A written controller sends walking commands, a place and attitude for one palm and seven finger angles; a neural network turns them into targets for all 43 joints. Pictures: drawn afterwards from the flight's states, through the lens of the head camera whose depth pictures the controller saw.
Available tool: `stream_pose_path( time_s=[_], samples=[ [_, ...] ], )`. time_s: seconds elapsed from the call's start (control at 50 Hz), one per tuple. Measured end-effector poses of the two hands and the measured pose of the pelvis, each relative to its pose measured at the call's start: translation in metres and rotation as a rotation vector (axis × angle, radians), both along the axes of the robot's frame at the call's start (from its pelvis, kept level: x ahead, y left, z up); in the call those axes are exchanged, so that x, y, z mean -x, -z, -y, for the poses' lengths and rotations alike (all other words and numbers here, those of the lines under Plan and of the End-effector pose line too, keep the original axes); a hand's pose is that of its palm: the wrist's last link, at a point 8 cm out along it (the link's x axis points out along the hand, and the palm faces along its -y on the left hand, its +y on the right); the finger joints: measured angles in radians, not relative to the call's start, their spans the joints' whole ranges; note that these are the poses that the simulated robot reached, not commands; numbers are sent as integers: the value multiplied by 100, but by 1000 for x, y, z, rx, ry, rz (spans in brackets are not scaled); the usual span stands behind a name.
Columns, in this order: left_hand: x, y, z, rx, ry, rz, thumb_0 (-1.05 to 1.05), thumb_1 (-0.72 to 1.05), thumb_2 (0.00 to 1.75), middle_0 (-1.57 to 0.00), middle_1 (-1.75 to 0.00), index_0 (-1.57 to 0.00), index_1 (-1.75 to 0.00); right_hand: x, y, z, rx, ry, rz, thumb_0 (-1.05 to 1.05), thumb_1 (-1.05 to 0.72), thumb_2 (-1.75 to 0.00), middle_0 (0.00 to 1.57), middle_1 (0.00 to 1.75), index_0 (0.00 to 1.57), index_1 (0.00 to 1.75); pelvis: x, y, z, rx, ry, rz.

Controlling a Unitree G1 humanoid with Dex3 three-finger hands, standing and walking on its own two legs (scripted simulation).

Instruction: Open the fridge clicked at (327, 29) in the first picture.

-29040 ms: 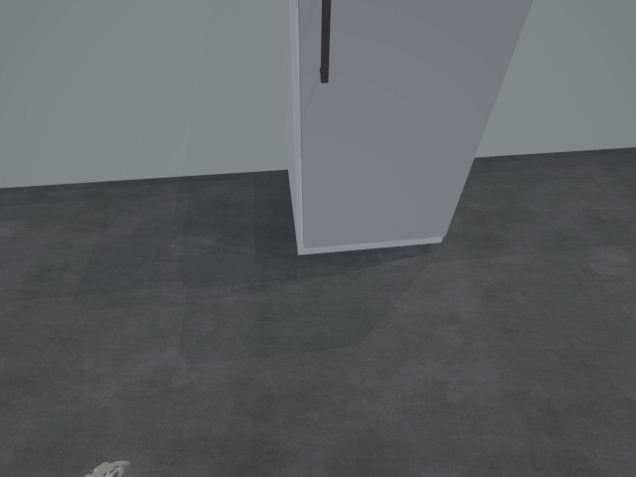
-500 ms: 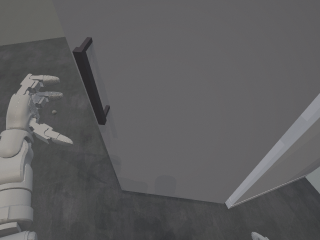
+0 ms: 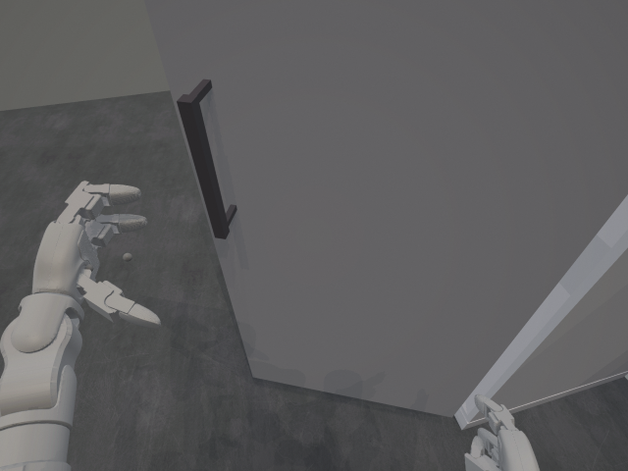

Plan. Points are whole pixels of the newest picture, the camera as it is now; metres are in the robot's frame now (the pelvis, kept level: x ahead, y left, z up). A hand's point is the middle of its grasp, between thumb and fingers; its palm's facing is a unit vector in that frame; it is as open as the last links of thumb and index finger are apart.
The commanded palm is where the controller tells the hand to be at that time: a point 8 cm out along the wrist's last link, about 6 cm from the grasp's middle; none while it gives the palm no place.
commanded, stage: slip the hand off the handle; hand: left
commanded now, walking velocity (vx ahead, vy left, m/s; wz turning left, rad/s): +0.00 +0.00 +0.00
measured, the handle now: (213, 167) +0.46 +0.19 +0.15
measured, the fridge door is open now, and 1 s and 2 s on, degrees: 63 63 63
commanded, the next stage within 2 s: draw the hand back to the body in 0.04 s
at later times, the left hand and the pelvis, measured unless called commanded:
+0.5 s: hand (113, 272) +0.27 +0.24 +0.16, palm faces +0.18 -0.98 -0.01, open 14.7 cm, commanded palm +0.23 +0.29 +0.16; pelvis +0.02 +0.00 +0.01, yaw +0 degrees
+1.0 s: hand (67, 304) +0.23 +0.27 +0.16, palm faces +0.49 -0.82 -0.30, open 12.4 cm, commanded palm +0.18 +0.30 +0.18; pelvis +0.01 +0.00 +0.02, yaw -1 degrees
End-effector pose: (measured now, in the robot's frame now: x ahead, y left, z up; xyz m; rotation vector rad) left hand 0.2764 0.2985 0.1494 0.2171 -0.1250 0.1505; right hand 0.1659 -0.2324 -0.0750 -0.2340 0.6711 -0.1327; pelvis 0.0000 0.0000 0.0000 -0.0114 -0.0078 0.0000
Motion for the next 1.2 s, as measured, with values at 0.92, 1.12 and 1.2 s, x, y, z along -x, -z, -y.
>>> stream_pose_path(
  time_s=[0.92,1.12,1.2],
  samples=[
    [91,-19,-9,-88,-354,-11,-1,-20,37,-24,-94,-24,-95,-15,-14,-14,4,-70,48,2,-90,-90,20,30,20,30,-6,-15,0,-1,9,89],
    [90,-29,-7,-140,-332,43,0,15,54,-23,-74,-23,-74,-1,-9,-11,4,-19,6,2,-90,-90,20,30,20,30,-12,-17,-5,-3,25,108],
    [94,-33,-6,-159,-316,53,0,30,61,-22,-65,-23,-66,-6,-13,-10,1,-10,25,2,-90,-90,20,30,20,30,-14,-18,-7,-3,30,111]
  ],
)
